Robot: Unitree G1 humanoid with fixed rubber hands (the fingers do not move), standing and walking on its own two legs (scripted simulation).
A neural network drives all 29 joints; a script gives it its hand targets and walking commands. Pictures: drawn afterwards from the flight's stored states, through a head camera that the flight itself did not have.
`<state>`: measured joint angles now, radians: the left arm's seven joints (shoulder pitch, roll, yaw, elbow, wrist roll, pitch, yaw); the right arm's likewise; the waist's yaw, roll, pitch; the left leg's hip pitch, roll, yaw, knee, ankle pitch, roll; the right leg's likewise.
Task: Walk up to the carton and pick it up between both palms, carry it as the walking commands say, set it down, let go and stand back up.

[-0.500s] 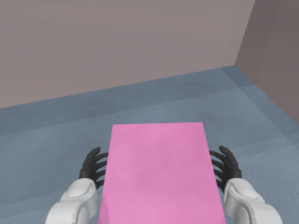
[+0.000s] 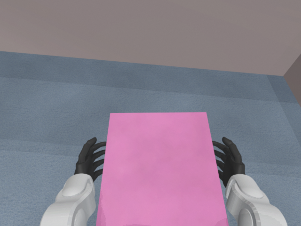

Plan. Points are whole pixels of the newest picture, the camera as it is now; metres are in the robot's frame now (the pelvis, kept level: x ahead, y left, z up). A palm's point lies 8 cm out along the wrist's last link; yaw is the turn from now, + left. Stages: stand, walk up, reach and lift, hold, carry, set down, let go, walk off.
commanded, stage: carry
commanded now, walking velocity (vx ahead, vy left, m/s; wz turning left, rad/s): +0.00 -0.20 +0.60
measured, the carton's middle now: (158, 177) +0.26 -0.01 +0.02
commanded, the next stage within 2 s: none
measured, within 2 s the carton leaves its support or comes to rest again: neither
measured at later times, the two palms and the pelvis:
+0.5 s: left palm out of the picture +0.13 +0.13 +0.06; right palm (226, 176) +0.25 -0.16 +0.07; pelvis -0.02 -0.09 -0.01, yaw +19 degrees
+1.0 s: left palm out of the picture +0.11 +0.06 +0.07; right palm (245, 164) +0.27 -0.20 +0.08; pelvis -0.01 -0.18 -0.01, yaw +29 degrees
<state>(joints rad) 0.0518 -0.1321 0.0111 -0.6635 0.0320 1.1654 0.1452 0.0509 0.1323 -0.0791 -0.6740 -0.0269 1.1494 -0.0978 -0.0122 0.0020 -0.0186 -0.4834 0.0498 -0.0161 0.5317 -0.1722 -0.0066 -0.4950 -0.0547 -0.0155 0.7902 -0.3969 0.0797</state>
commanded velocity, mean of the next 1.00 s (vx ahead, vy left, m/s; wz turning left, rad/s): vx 0.00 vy -0.11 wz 0.34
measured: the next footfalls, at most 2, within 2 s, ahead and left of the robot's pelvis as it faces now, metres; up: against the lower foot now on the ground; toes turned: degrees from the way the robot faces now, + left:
right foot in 0.06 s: +0.03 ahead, -0.17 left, +0.00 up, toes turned -1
left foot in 0.34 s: +0.01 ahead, +0.04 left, +0.00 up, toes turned +24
